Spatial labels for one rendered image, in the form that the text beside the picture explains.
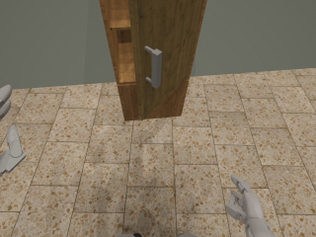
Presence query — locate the right robot forearm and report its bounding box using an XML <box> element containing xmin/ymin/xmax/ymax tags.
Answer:
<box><xmin>245</xmin><ymin>217</ymin><xmax>276</xmax><ymax>237</ymax></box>

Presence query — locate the cupboard door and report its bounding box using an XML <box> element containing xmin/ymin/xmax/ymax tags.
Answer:
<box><xmin>127</xmin><ymin>0</ymin><xmax>204</xmax><ymax>120</ymax></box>

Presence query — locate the left robot hand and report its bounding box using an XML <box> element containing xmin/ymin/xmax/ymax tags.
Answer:
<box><xmin>0</xmin><ymin>84</ymin><xmax>27</xmax><ymax>177</ymax></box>

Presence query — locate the handle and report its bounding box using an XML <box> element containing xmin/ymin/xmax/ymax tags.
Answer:
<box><xmin>144</xmin><ymin>46</ymin><xmax>163</xmax><ymax>89</ymax></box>

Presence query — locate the right robot hand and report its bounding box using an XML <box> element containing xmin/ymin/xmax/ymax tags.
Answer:
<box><xmin>226</xmin><ymin>175</ymin><xmax>265</xmax><ymax>224</ymax></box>

